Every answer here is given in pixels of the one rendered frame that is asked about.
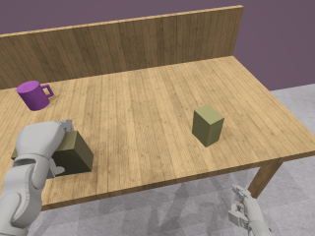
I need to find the table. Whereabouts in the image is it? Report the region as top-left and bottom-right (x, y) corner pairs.
(0, 5), (315, 211)

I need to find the left robot forearm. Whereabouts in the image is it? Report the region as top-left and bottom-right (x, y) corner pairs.
(0, 153), (50, 236)

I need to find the robot left hand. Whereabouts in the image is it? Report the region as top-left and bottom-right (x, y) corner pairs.
(15, 119), (75, 179)

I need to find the sponge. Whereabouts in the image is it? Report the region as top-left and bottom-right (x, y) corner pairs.
(11, 130), (94, 177)

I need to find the right robot forearm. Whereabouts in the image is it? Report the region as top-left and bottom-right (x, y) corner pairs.
(247, 220), (276, 236)

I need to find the robot right hand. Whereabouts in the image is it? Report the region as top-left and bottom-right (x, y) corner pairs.
(228, 184), (266, 230)

